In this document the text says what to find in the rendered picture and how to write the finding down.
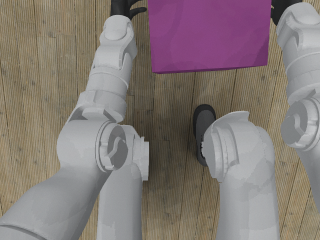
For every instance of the left robot shin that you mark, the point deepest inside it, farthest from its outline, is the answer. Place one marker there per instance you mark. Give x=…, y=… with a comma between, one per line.
x=128, y=129

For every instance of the right robot forearm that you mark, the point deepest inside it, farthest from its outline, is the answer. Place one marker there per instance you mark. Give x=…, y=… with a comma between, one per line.
x=298, y=35

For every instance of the robot right upper arm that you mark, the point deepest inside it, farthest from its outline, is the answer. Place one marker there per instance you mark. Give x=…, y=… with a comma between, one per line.
x=301, y=130

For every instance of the left robot forearm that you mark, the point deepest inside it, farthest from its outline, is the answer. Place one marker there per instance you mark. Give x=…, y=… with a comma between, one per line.
x=109, y=78

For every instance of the right robot hand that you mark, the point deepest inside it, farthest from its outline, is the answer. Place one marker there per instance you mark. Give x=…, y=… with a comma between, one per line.
x=279, y=7

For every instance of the left robot hand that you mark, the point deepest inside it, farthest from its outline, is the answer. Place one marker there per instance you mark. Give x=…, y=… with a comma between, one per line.
x=122, y=7

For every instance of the robot left upper arm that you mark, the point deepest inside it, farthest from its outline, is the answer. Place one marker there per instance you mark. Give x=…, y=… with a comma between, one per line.
x=59, y=207

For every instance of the right robot foot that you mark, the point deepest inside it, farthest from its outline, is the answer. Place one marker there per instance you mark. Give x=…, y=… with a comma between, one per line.
x=204, y=115

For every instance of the carton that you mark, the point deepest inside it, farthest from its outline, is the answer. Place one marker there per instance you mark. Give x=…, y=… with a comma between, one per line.
x=208, y=35

